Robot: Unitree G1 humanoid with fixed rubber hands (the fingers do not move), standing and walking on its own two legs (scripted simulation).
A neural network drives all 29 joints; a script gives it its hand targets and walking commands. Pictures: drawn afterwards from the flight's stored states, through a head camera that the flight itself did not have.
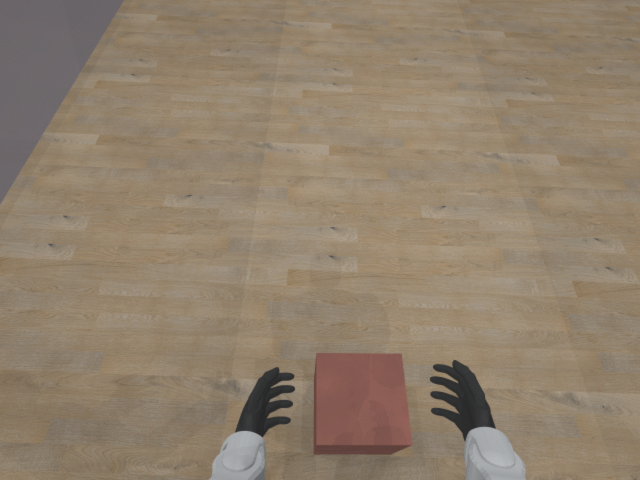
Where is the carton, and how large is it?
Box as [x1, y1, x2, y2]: [314, 353, 412, 453]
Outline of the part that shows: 316,353 314,374 314,453 392,453 412,444 401,354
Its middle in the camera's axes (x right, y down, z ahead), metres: +0.10 +0.43 +1.00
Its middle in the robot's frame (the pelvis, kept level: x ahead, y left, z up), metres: +0.33 -0.11 -0.62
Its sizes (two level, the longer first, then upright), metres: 0.210 0.200 0.250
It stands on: the floor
